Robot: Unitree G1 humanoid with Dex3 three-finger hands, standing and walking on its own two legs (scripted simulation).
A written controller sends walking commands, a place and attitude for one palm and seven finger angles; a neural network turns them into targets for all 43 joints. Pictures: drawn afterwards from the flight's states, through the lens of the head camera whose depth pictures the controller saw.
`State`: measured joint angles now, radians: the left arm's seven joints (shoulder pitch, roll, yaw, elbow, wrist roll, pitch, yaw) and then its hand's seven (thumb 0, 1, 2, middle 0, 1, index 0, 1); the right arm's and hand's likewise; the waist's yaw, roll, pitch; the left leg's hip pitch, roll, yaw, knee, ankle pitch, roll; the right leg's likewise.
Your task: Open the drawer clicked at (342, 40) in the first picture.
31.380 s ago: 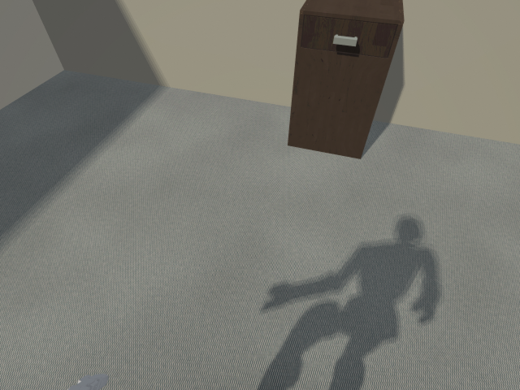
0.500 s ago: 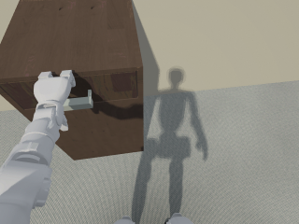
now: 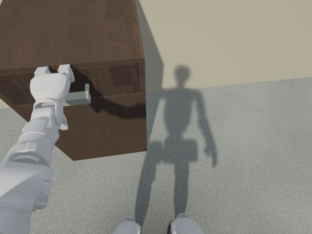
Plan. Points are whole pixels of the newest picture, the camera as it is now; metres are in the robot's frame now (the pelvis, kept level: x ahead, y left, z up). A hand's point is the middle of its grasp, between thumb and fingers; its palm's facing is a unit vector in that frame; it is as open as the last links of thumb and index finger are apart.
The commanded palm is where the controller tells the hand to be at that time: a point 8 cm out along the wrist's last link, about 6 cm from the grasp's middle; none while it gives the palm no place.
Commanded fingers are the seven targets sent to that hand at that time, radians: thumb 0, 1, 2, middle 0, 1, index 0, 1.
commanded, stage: lower the fingers behind the handle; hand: left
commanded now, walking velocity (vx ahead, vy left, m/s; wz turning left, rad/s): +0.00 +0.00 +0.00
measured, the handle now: (72, 93) +0.52 +0.26 -0.02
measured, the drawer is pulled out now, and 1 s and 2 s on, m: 0.00 0.00 0.00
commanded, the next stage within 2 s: lift the hand off the handle in 1.06 s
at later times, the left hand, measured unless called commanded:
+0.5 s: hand (64, 103) +0.47 +0.27 -0.01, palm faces -0.02 +0.03 -1.00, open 13.6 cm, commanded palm +0.46 +0.25 +0.02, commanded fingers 0.00 -0.50 0.30 -0.30 -1.20 -0.30 -1.20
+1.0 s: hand (65, 104) +0.47 +0.26 -0.01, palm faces -0.02 +0.04 -1.00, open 13.7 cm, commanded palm +0.46 +0.25 +0.01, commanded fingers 0.00 -0.50 0.30 -0.30 -1.20 -0.30 -1.20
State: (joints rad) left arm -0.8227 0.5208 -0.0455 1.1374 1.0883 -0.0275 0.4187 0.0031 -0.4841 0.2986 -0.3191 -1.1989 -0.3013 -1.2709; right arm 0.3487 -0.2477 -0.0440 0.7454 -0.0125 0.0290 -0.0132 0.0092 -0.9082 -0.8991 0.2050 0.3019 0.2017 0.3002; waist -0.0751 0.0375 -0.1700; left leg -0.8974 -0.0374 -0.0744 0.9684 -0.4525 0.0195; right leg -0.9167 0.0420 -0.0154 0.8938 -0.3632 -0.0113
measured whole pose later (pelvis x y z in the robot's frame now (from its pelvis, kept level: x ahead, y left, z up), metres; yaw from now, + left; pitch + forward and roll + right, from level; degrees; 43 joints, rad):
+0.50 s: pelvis -0.02 +0.00 -0.03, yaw -1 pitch +26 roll -2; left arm -0.87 0.60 0.00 1.16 1.10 -0.08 0.42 0.00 -0.48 0.30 -0.35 -1.31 -0.33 -1.25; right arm 0.35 -0.26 -0.02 0.74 -0.02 0.00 -0.02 0.01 -0.91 -0.90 0.20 0.30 0.20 0.30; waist -0.11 0.04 -0.18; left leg -1.09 -0.03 -0.06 1.13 -0.48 0.01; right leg -1.12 0.05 -0.01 1.05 -0.38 -0.01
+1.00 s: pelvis -0.04 +0.00 -0.04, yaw -1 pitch +26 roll -2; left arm -0.95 0.59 -0.04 1.20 1.09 0.00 0.39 0.00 -0.49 0.30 -0.32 -1.27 -0.30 -1.28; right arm 0.33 -0.27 0.00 0.72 -0.01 -0.01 -0.03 0.01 -0.91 -0.90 0.21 0.30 0.20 0.30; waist -0.13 0.04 -0.18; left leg -1.14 -0.04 -0.06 1.17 -0.47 0.02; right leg -1.17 0.04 -0.01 1.09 -0.38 -0.01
